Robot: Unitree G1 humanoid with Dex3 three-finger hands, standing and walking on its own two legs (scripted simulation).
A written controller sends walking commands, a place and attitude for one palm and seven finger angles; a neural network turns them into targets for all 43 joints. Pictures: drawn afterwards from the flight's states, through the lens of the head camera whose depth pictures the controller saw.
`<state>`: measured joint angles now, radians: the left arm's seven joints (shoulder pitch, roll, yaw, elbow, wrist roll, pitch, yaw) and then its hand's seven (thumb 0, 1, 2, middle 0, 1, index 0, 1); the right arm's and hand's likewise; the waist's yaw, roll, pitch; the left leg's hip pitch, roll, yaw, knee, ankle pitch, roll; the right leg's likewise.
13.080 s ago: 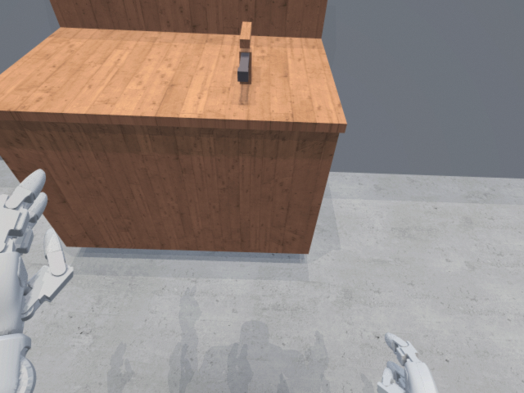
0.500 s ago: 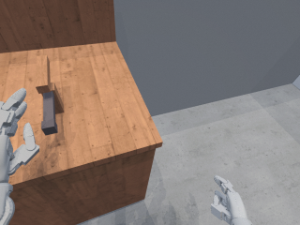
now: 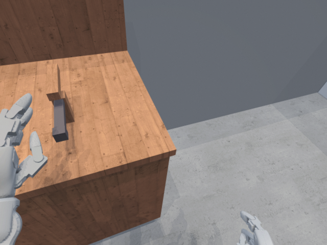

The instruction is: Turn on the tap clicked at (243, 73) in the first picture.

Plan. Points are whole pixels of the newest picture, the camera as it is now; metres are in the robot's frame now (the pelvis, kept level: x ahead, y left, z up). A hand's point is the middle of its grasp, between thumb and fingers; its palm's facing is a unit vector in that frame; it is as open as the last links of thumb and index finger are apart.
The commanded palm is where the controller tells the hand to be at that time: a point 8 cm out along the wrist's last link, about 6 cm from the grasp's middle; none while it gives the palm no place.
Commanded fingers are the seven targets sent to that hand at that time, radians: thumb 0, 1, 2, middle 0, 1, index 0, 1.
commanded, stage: look again from close up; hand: left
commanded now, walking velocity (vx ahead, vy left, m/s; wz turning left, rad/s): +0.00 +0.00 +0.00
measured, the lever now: (60, 133) +0.33 +0.29 +0.08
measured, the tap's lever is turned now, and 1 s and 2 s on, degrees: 0 0 0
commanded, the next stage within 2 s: come to a stop and stand still in 0.30 s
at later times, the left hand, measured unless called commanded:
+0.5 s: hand (32, 141) +0.23 +0.26 +0.19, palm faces +0.45 -0.77 -0.44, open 7.4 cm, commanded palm +0.16 +0.27 +0.17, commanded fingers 0.00 0.90 0.90 -0.20 -0.30 -0.20 -0.30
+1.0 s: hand (42, 155) +0.21 +0.24 +0.18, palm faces +0.45 -0.86 -0.27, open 7.4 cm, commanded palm +0.15 +0.27 +0.17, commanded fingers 0.00 0.90 0.90 -0.20 -0.30 -0.20 -0.30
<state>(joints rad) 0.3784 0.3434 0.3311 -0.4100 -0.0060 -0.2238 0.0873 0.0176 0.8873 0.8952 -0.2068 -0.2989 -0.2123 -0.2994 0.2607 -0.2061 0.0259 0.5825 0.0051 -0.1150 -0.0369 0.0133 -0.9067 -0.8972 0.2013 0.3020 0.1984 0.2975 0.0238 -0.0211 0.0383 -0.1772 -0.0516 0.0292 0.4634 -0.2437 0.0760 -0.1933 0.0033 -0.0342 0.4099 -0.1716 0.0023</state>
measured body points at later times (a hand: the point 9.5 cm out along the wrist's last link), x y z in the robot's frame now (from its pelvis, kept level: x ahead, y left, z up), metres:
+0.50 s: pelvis +0.00 -0.02 +0.00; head +0.02 +0.01 +0.45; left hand +0.20 +0.30 +0.21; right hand +0.20 -0.23 -0.07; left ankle +0.01 +0.07 -0.74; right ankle +0.03 -0.12 -0.74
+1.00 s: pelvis +0.00 -0.01 +0.00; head +0.00 +0.01 +0.45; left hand +0.18 +0.28 +0.19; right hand +0.18 -0.23 -0.06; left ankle +0.01 +0.07 -0.74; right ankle +0.03 -0.12 -0.74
